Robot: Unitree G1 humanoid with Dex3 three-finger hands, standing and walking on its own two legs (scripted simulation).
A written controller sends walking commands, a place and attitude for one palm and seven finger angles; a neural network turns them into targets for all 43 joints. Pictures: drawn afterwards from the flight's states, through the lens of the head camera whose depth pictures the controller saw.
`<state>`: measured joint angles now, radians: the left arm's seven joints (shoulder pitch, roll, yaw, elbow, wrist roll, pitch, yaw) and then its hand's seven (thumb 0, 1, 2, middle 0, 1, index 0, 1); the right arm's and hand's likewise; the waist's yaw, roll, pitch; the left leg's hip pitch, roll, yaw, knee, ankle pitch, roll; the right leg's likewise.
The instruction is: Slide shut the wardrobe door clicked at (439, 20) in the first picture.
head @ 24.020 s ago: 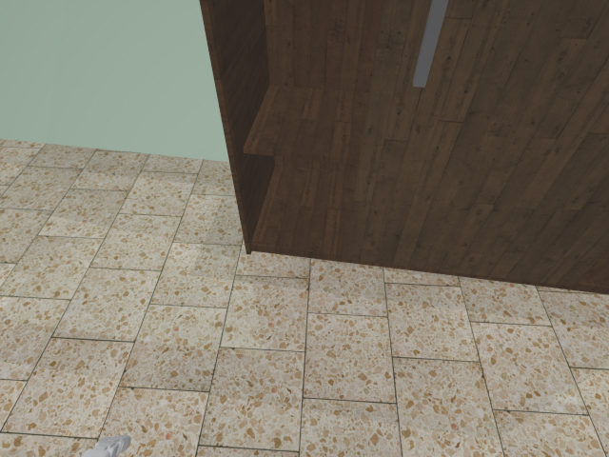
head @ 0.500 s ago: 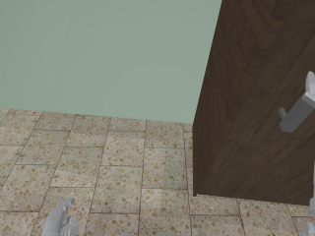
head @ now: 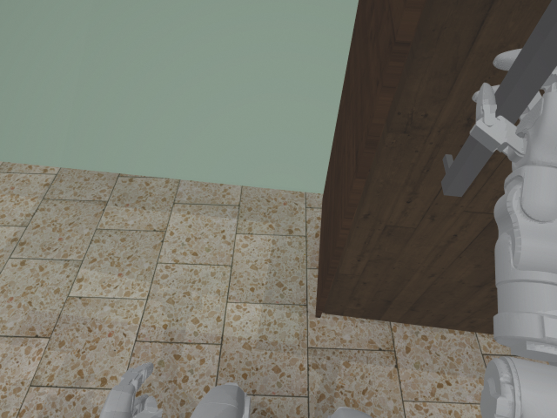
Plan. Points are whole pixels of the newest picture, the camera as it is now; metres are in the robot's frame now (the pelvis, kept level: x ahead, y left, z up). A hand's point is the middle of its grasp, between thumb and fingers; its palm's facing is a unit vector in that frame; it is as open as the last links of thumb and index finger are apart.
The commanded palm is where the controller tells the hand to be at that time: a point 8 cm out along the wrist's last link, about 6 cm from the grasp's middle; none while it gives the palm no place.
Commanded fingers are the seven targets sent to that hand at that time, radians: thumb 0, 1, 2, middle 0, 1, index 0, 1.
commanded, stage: stop walking and hold the door there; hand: right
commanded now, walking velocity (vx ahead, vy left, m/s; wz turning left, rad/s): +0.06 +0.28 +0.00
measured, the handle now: (495, 102) +0.46 -0.22 +0.21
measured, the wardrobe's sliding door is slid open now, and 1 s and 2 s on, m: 0.01 0.01 0.01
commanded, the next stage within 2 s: loosen the grip on the handle in 0.94 s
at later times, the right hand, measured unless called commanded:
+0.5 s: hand (485, 118) +0.43 -0.19 +0.22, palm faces +0.21 +0.97 -0.11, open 6.3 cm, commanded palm +0.40 -0.25 +0.21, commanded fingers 0.00 -0.90 -0.90 0.45 1.40 0.45 1.40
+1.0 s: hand (487, 118) +0.43 -0.20 +0.22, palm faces +0.23 +0.96 -0.12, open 6.2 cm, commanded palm +0.39 -0.25 +0.21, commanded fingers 0.00 -0.90 -0.90 0.45 1.40 0.45 1.40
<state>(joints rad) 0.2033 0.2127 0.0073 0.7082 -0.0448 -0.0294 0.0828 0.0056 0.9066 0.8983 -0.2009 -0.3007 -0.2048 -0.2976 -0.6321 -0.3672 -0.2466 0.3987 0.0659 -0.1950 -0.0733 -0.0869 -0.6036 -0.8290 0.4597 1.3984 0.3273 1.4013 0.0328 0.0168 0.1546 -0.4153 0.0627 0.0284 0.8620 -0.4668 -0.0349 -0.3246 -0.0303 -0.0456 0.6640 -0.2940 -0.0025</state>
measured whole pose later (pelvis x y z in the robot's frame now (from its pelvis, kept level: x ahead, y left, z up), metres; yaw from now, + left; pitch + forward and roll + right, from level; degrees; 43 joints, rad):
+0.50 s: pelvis +0.01 -0.01 +0.02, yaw +1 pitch -2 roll +2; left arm 0.10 0.19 -0.04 0.65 -0.04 -0.04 0.05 0.01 0.90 0.90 -0.20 -0.30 -0.21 -0.30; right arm -0.55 -0.34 -0.20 0.31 0.08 -0.14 -0.08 -0.04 -0.65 -0.81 0.46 1.40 0.29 1.40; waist 0.01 -0.01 0.13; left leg -0.23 -0.03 0.03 0.44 -0.18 0.01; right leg -0.27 -0.06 -0.04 0.54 -0.24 0.01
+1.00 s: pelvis +0.02 +0.00 +0.02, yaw +2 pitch -1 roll +1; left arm 0.21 0.25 -0.01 0.70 -0.04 0.01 0.10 0.01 0.91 0.90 -0.20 -0.30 -0.21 -0.30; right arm -0.47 -0.35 -0.23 0.36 0.09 -0.16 -0.09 -0.03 -0.63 -0.80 0.46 1.40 0.32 1.40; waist 0.05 -0.02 0.04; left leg -0.21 -0.02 0.02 0.42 -0.19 0.01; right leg -0.23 -0.06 -0.04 0.48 -0.23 0.01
